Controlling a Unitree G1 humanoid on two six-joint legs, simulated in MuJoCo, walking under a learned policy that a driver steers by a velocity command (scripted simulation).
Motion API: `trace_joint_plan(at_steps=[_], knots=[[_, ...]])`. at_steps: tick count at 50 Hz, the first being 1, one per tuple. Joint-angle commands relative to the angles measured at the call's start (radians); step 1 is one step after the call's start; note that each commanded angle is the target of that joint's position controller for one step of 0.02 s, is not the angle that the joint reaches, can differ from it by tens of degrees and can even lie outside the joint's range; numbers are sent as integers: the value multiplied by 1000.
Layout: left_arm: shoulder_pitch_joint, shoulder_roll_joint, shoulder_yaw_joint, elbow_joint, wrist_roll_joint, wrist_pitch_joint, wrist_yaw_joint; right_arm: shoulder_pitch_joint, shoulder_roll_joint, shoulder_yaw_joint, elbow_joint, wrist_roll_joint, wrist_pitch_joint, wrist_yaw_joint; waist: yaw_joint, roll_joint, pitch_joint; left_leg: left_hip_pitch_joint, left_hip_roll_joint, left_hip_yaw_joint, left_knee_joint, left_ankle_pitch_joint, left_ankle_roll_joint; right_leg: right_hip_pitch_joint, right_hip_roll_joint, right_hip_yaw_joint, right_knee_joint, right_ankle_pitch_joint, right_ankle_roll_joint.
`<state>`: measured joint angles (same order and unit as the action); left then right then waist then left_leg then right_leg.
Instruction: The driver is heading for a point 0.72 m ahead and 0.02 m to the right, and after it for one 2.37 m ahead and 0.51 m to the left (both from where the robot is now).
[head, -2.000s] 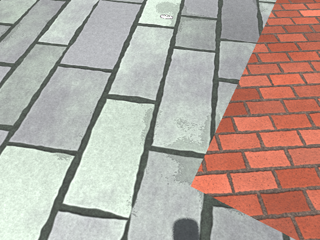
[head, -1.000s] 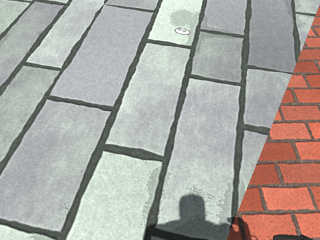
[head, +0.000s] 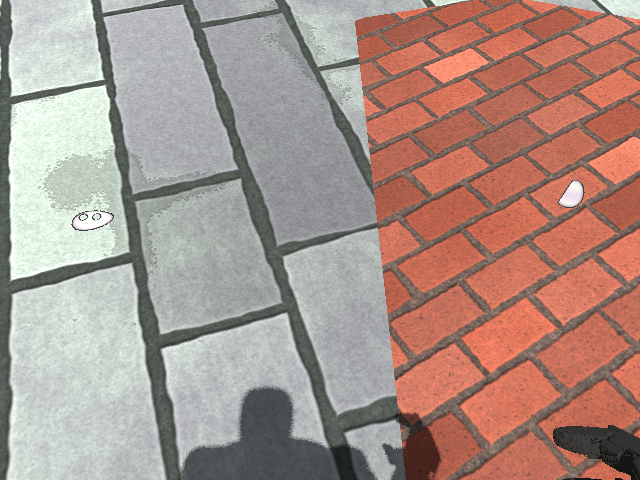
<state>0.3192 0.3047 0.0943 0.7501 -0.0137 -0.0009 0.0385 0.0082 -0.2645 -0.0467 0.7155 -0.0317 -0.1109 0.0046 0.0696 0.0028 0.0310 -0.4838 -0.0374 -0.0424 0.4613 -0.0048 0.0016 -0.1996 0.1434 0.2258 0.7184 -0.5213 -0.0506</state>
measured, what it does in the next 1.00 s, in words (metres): walks ahead, turning right: right foot, then left foot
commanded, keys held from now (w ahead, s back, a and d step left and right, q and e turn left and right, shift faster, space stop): e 0.30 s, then no key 0.28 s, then w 0.40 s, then no key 0.02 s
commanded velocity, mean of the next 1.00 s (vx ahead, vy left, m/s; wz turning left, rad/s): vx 0.15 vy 0.00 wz -0.31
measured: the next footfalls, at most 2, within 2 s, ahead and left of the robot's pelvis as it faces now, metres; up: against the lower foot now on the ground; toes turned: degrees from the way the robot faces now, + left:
right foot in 0.40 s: +0.07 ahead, -0.14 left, +0.00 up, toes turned -15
left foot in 0.84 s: +0.13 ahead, +0.08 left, +0.00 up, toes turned -14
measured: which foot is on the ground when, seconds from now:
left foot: down 0.00-0.40, up 0.42-0.82, down 0.84-1.00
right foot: up 0.00-0.38, down 0.40-0.84, up 0.86-1.00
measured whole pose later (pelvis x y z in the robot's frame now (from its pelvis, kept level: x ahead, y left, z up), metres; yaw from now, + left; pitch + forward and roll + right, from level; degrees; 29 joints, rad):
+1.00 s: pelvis +0.13 -0.03 +0.02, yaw -16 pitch +2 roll +0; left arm 0.22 0.30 0.07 0.73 -0.02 -0.06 -0.02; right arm 0.35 -0.26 -0.05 0.88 0.01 -0.07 0.01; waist -0.04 -0.04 -0.02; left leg -0.09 0.00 0.03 0.34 -0.29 0.03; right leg -0.53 -0.03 0.00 0.98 -0.32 -0.02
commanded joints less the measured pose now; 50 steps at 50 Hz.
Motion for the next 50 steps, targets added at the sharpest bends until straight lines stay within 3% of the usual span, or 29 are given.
trace_joint_plan(at_steps=[1,2,3,4,6,8,12,16,19,20,21,22,23,24,25,26,28,29,31,33,36,39,41,42,43,44,45,47,50], knots=[[232,114,2,-72,-7,-12,-10,201,-193,-57,-36,16,20,-7,-35,244,-462,740,542,-606,-6,490,329,-396,-60,-14,575,-205,77],[113,175,23,-75,-16,6,-6,153,-124,-40,-67,22,35,-14,-75,144,-338,643,458,-469,-39,299,285,-448,-97,-47,632,-114,109],[32,180,27,-90,-14,27,1,109,-99,-28,-70,16,53,-19,-78,83,-246,524,395,-354,-72,168,242,-462,-124,-90,620,-42,126],[-2,173,31,-101,-9,46,7,74,-93,-22,-73,12,67,-22,-70,75,-173,406,352,-289,-109,78,228,-446,-149,-104,600,-2,134],[9,110,19,-115,-12,64,6,43,-122,-30,-63,-1,77,-26,-41,126,-95,229,278,-151,-182,11,212,-347,-163,-157,508,54,131],[3,72,10,-130,-8,61,7,51,-132,-37,-53,1,77,-29,-47,143,-107,240,282,-92,-200,64,235,-325,-171,-186,411,76,130],[-60,68,1,-163,1,55,-7,44,-163,-52,-47,15,89,-34,-65,128,-162,282,335,-39,-206,76,256,-258,-212,-200,236,159,113],[-91,86,5,-181,2,60,-28,53,-191,-61,-32,29,103,-26,-75,144,-141,276,347,5,-199,-25,234,-172,-200,-242,83,175,78],[-31,80,9,-156,11,56,-39,57,-187,-57,-7,56,114,-19,-32,124,-139,249,322,39,-104,-76,171,-17,-150,-283,-181,284,20],[-5,103,16,-147,16,55,-36,107,-153,-48,18,59,116,-15,-29,80,-129,181,284,79,-31,-153,102,76,-160,-237,-286,368,-14],[1,186,32,-160,21,54,-22,133,-76,-24,10,25,114,-2,-67,-170,-131,12,174,192,223,-385,-7,186,-378,59,-380,578,-89],[-51,251,38,-191,39,47,-19,94,-100,-31,-27,11,108,-7,-59,-295,-99,-149,64,152,415,-642,-61,109,-552,238,-399,682,-266],[-52,207,28,-188,56,27,-22,33,-154,-48,-30,22,110,-17,-12,-197,-112,-129,85,52,561,-619,-58,41,-517,193,-414,617,-283],[-94,173,15,-177,55,9,-25,49,-157,-55,-18,37,116,-20,-43,-173,-96,-121,93,26,603,-549,-48,23,-453,108,-410,583,-231],[-148,148,8,-175,40,0,-25,90,-147,-57,13,35,124,-27,-70,-142,-96,-115,99,19,607,-485,-50,28,-403,47,-401,550,-179],[-180,116,-5,-174,28,-6,-24,110,-150,-60,29,25,131,-31,-79,-149,-93,-98,100,18,614,-432,-61,21,-385,11,-393,607,-161],[-196,73,-25,-163,32,-12,-20,136,-130,-56,42,28,131,-30,-99,-140,-111,-24,93,21,604,-369,-78,6,-353,-43,-379,714,-160],[-198,68,-26,-157,33,-12,-19,139,-116,-50,44,33,130,-28,-99,-137,-116,-7,96,22,539,-354,-82,25,-341,-59,-370,722,-157],[-149,74,-22,-130,22,-9,-17,106,-89,-32,40,35,125,-18,-57,-142,-123,29,99,42,372,-328,-77,60,-328,-39,-412,414,-155],[-98,132,-4,-103,15,-3,-18,53,-112,-31,19,45,115,-9,-13,-173,-65,8,78,69,296,-380,-58,67,-360,59,-482,114,-179],[-76,148,2,-82,7,-10,-20,52,-133,-33,17,55,87,0,-5,-149,-12,7,78,67,195,-430,-8,82,-400,141,-511,5,-191],[-110,141,1,-71,-8,-16,-23,133,-108,-27,61,54,55,11,-60,-112,-12,174,58,96,22,-317,45,3,-369,108,-490,28,-173],[-151,97,-11,-75,-6,-20,-28,257,-110,-31,118,45,43,12,-122,-83,-54,417,67,75,-67,-222,77,-126,-303,37,-403,77,-126],[-204,30,-31,-97,5,-29,-33,363,-145,-38,144,43,40,6,-163,8,-80,556,182,-74,-109,-273,116,-260,-233,-51,-219,95,-70],[-219,-11,-38,-140,7,-49,-38,399,-255,-65,157,46,41,4,-148,242,-65,631,345,-347,-200,-445,215,-469,-94,-241,9,67,-1],[-262,79,-16,-149,-3,-63,-36,405,-231,-64,144,39,35,4,-190,216,9,612,446,-515,-284,-539,300,-614,-126,-211,195,-70,21],[-241,104,-3,-140,-21,-73,-41,373,-185,-49,132,35,26,-2,-161,150,48,608,430,-492,-288,-585,291,-680,-173,-156,298,-13,15],[-216,90,-4,-123,-12,-79,-50,326,-160,-39,115,43,18,-2,-132,125,66,617,370,-377,-308,-497,242,-743,-218,-164,330,136,15],[-244,49,-12,-123,3,-85,-62,306,-143,-28,105,31,28,-5,-123,100,59,527,285,-180,-328,-127,201,-636,-228,-213,222,297,49]])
